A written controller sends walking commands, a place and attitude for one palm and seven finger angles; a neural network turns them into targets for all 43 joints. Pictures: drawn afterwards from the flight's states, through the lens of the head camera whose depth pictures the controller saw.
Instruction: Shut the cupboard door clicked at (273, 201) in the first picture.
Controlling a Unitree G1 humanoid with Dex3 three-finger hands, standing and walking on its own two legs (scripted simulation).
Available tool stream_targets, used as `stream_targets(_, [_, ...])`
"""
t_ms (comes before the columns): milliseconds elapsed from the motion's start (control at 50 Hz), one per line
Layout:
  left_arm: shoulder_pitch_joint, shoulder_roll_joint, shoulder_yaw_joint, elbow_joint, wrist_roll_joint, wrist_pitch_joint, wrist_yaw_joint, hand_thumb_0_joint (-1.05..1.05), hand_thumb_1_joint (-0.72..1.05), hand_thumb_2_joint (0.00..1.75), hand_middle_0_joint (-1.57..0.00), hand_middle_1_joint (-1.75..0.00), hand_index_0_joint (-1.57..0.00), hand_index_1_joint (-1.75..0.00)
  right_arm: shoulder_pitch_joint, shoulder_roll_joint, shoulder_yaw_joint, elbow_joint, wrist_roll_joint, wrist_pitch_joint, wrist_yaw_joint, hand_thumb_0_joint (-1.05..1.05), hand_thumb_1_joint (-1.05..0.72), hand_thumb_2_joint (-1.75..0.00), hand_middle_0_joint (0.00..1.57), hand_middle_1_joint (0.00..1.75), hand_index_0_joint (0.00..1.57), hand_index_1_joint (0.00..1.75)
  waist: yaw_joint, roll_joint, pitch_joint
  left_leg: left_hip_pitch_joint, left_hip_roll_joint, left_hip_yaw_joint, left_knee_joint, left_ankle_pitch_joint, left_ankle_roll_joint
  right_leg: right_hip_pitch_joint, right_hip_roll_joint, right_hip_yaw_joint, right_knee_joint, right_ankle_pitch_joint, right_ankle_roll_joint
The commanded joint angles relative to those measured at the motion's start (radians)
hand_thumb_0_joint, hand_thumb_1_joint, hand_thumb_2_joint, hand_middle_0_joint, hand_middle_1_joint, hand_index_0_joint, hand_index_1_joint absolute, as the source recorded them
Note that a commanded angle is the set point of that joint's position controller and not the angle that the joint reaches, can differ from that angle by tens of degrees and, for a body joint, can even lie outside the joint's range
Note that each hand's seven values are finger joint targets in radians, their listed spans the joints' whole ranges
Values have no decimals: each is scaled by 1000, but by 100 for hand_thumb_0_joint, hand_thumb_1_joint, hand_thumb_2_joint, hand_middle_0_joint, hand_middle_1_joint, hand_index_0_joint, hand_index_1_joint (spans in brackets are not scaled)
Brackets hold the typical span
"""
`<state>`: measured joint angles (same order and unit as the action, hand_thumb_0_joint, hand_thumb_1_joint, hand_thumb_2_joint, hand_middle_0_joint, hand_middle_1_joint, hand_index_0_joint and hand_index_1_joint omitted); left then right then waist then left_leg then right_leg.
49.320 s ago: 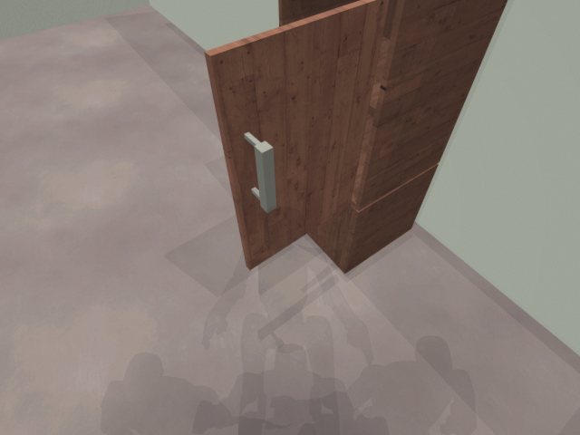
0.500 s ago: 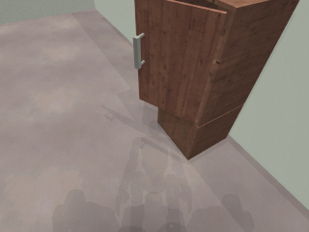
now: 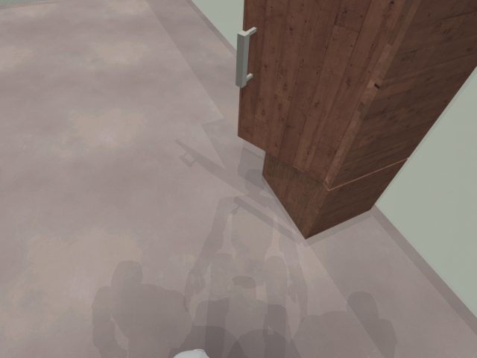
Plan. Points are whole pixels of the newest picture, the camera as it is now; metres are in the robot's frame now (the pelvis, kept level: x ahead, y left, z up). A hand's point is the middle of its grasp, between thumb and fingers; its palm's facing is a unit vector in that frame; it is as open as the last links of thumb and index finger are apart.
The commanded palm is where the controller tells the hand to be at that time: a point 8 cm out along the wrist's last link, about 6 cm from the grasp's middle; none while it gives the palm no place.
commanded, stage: walk to a spot facing it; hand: left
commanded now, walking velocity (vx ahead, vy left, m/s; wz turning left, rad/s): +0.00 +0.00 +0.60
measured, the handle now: (246, 58) +0.89 +0.01 +0.03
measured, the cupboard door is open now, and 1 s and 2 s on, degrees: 27 27 27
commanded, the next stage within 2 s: none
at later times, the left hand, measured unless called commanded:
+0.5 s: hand out of the picture +0.07 +0.23 -0.14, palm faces +0.28 -0.92 -0.28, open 7.4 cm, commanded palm none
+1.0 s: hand out of the picture -0.10 +0.12 -0.16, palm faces +0.65 -0.72 -0.26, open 7.4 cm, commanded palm none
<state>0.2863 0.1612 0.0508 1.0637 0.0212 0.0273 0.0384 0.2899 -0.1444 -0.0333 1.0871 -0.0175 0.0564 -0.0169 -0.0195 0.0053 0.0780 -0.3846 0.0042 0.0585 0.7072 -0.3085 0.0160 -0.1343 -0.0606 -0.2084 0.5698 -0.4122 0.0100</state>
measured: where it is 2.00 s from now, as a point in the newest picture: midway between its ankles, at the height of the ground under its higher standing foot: outside the picture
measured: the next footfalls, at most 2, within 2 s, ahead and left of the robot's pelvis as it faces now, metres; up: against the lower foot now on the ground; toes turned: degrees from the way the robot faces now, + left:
right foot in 0.60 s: +0.07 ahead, -0.15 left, +0.00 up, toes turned +23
left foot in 1.02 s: -0.04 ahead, +0.07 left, +0.00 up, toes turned +45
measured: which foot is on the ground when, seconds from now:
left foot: down 0.00-0.58, up 0.60-1.00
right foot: down 0.00-0.08, up 0.10-0.58, down 0.60-1.00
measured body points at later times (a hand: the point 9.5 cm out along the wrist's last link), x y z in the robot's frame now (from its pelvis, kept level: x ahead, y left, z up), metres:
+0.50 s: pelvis +0.00 -0.01 +0.02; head +0.05 +0.01 +0.46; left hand +0.05 +0.28 -0.12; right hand +0.12 -0.26 -0.12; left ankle +0.04 +0.08 -0.72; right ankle +0.02 -0.18 -0.68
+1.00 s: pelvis +0.01 -0.04 +0.00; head +0.07 +0.00 +0.45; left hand -0.14 +0.16 -0.14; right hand +0.26 -0.17 -0.14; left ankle -0.07 +0.05 -0.71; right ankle +0.03 -0.16 -0.72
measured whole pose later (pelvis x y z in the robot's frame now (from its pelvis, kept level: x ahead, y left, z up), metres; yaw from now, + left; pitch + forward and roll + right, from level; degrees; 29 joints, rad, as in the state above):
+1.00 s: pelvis +0.01 -0.04 +0.00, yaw +39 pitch +1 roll +2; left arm 0.30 0.20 0.05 0.90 0.03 0.02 0.03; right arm 0.10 -0.23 -0.06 0.91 -0.01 0.08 0.02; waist 0.03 -0.03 0.12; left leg -0.33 0.01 0.07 0.69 -0.39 -0.03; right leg -0.20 -0.15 -0.24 0.62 -0.42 0.02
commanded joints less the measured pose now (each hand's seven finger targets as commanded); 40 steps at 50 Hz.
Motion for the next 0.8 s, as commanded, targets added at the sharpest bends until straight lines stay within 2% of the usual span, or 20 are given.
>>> stream_targets(0, [-14,193,52,-96,16,-10,13,0,90,90,-20,-30,-20,-30,-5,-97,-34,-109,0,-16,14,0,-90,-90,20,30,20,30,-9,-125,26,-24,76,-11,27,-63,-21,-61,-333,103,-65,484,-156])
stream_targets(20, [-10,192,52,-106,10,-8,9,0,90,90,-20,-30,-20,-30,33,-117,-37,-108,-3,-21,16,0,-90,-90,20,30,20,30,-20,-25,-3,74,81,-37,-82,190,-3,-104,-270,38,64,448,-96])
stream_targets(40, [22,157,51,-122,-3,-1,5,0,90,90,-20,-30,-20,-30,100,-177,-43,-105,-11,-33,13,0,-90,-90,20,30,20,30,-35,213,-50,155,196,-292,-239,581,71,-200,-130,-22,289,220,-3])
stream_targets(60, [2,133,38,-157,-11,4,5,0,90,90,-20,-30,-20,-30,141,-247,-56,-89,-12,-35,-1,0,-90,-90,20,30,20,30,-47,370,-71,248,343,-558,-335,773,185,-346,-3,54,508,-280,38])
stream_targets(80, [-53,147,38,-166,-3,17,11,0,90,90,-20,-30,-20,-30,165,-259,-60,-73,-14,-30,-12,0,-90,-90,20,30,20,30,-65,263,-113,218,344,-569,-394,505,171,-340,-1,186,603,-256,10])
stream_targets(120, [-92,147,48,-175,2,21,1,0,90,90,-20,-30,-20,-30,85,-249,-59,-116,-15,-33,-19,0,-90,-90,20,30,20,30,-33,137,-89,160,293,-548,-441,173,91,-412,-24,237,647,-84,15])
stream_targets(160, [-94,149,50,-176,6,11,-10,0,90,90,-20,-30,-20,-30,30,-235,-51,-142,-13,-44,-23,0,-90,-90,20,30,20,30,-8,40,-105,171,238,-480,-440,165,76,-424,-18,250,639,42,36])
stream_targets(200, [-80,145,50,-178,7,7,-13,0,90,90,-20,-30,-20,-30,12,-236,-55,-152,-11,-50,-24,0,-90,-90,20,30,20,30,1,27,-140,217,215,-435,-428,231,87,-432,-12,257,602,78,50])
stream_targets(260, [-87,156,48,-196,8,10,-14,0,90,90,-20,-30,-20,-30,11,-246,-60,-159,-7,-49,-21,0,-90,-90,20,30,20,30,1,62,-171,273,184,-423,-421,280,88,-429,4,257,535,89,64])
stream_targets(420, [-147,170,38,-258,6,17,-15,0,90,90,-20,-30,-20,-30,-31,-285,-85,-196,-15,-20,-1,0,-90,-90,20,30,20,30,-16,166,-122,169,154,-507,-434,76,132,-327,56,232,288,7,60])
stream_targets(480, [-91,175,36,-253,0,13,-11,0,90,90,-20,-30,-20,-30,-66,-292,-93,-220,-16,-14,3,0,-90,-90,20,30,20,30,2,186,-146,124,128,-523,-409,116,120,-195,89,223,124,8,42])
stream_targets(520, [0,196,45,-233,-4,11,-7,0,90,90,-20,-30,-20,-30,-112,-277,-95,-241,-9,-8,5,0,-90,-90,20,30,20,30,45,163,-154,2,76,-499,-384,44,77,-12,99,205,-57,92,26])
stream_targets(540, [42,226,53,-226,0,4,-4,0,90,90,-20,-30,-20,-30,-124,-250,-94,-246,-1,-5,9,0,-90,-90,20,30,20,30,64,84,-151,-104,19,-441,-313,-43,31,100,43,246,-204,112,5])
stream_targets(560, [49,317,68,-240,16,-11,3,0,90,90,-20,-30,-20,-30,-97,-191,-89,-254,11,-5,15,0,-90,-90,20,30,20,30,65,-176,-160,-248,-102,-290,-39,-176,-41,168,-208,557,-386,-53,-81])
stream_targets(580, [-46,329,59,-264,18,-9,7,0,90,90,-20,-30,-20,-30,-95,-195,-92,-261,-3,-11,15,0,-90,-90,20,30,20,30,38,-257,-74,-288,-139,-163,265,-253,-66,-5,-411,703,-417,-22,-168])
stream_targets(600, [-133,281,43,-285,8,-8,10,0,90,90,-20,-30,-20,-30,-76,-222,-94,-250,-15,-6,22,0,-90,-90,20,30,20,30,-7,-146,-38,-225,-77,-195,424,-207,-47,-143,-377,578,-383,20,-179])
stream_targets(620, [-184,241,36,-296,5,-16,8,0,90,90,-20,-30,-20,-30,-39,-196,-89,-235,-17,1,31,0,-90,-90,20,30,20,30,-47,-127,-35,-218,-64,-174,497,-135,-51,-151,-293,480,-344,102,-162])
stream_targets(660, [-179,192,28,-287,0,-27,8,0,90,90,-20,-30,-20,-30,-35,-199,-84,-220,-10,6,38,0,-90,-90,20,30,20,30,-54,-188,-36,-224,-18,-132,546,-74,-69,-90,-227,341,-254,409,-147])
stream_targets(700, [-93,199,31,-270,3,-37,10,0,90,90,-20,-30,-20,-30,-82,-177,-70,-240,-4,2,42,0,-90,-90,20,30,20,30,-19,-179,-66,-224,-18,-91,468,-79,-81,22,-217,264,-188,654,-142])
stream_targets(780, [67,235,49,-224,5,-34,10,0,90,90,-20,-30,-20,-30,-192,-149,-48,-265,-2,4,42,0,-90,-90,20,30,20,30,56,-183,-89,-220,-9,-30,303,-128,-83,177,-246,217,-124,857,-132])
